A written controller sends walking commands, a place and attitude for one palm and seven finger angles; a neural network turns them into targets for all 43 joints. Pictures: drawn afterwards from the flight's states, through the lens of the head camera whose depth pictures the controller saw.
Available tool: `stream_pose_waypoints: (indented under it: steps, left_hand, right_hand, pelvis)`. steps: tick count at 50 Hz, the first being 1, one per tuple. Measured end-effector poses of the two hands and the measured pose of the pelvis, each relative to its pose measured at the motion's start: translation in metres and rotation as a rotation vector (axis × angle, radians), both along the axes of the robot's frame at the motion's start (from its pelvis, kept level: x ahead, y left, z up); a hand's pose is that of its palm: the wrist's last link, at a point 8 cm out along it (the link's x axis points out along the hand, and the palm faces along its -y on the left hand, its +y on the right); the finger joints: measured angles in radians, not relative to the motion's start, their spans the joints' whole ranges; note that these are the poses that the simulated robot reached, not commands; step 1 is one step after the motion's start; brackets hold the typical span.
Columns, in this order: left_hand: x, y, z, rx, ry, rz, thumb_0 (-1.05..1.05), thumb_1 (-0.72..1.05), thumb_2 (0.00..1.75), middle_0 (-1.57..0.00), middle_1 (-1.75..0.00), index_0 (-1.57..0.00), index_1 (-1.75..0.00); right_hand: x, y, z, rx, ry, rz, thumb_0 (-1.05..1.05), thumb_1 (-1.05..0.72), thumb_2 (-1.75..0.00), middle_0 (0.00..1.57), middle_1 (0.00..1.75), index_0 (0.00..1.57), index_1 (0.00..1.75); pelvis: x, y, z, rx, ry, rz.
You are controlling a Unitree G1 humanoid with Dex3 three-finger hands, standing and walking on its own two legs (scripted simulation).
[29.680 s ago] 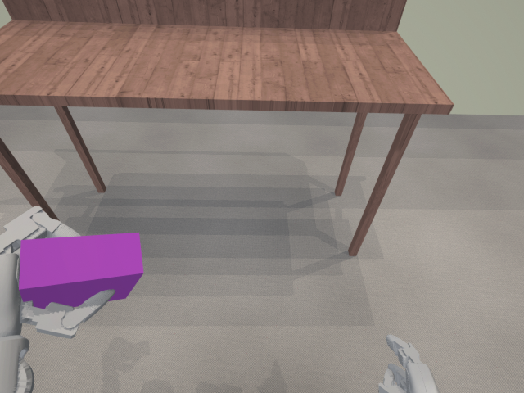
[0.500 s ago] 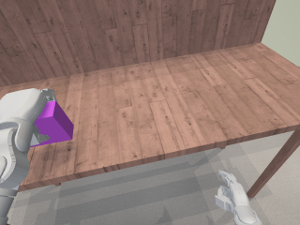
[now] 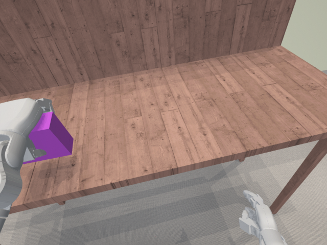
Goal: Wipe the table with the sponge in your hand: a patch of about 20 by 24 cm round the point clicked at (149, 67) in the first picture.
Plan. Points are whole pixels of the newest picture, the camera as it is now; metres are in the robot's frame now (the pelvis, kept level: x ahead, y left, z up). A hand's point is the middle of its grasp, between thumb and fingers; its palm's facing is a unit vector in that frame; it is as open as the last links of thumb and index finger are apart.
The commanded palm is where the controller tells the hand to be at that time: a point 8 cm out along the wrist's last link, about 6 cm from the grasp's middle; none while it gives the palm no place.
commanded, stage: lower the sponge onto the table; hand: left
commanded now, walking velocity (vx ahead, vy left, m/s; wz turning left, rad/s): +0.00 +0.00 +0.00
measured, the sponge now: (39, 143) +0.25 +0.34 +0.15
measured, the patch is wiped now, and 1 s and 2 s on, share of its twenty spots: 0.00 0.00 0.00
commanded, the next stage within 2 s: wipe forward along the first lane in 1.86 s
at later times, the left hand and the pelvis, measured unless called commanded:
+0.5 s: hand (39, 135) +0.26 +0.33 +0.17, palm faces +0.06 -0.02 -1.00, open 9.1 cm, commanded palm +0.22 +0.33 +0.24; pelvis +0.00 +0.01 +0.00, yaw +0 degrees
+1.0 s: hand (40, 147) +0.24 +0.33 +0.15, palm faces +0.05 -0.02 -1.00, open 9.1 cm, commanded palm +0.21 +0.33 +0.22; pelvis +0.00 +0.00 +0.00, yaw +0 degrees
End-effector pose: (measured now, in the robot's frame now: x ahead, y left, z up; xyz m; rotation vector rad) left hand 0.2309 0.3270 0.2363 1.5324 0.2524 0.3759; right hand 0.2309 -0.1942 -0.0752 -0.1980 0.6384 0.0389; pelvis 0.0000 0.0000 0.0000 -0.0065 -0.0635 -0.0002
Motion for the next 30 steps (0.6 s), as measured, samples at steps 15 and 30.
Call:
stream_pose_waypoints:
  steps: [15, 30]
  left_hand:
    - [-0.003, 0.000, -0.007, -0.012, -0.015, -0.031, 0.00, -0.42, 1.06, -0.81, -1.40, -0.83, -1.40]
    - [0.002, -0.001, -0.020, -0.020, 0.039, -0.019, 0.00, -0.42, 1.06, -0.81, -1.40, -0.83, -1.40]
  right_hand:
    - [0.007, 0.020, 0.005, -0.006, -0.007, 0.037, 0.01, -0.91, -0.90, 0.20, 0.30, 0.20, 0.30]
    - [0.010, 0.026, 0.008, 0.007, -0.013, 0.052, 0.01, -0.91, -0.90, 0.20, 0.30, 0.20, 0.30]
  pelvis:
    - [-0.002, 0.008, 0.001, -0.003, -0.003, 0.006]
    - [-0.002, 0.009, 0.001, -0.003, 0.007, 0.003]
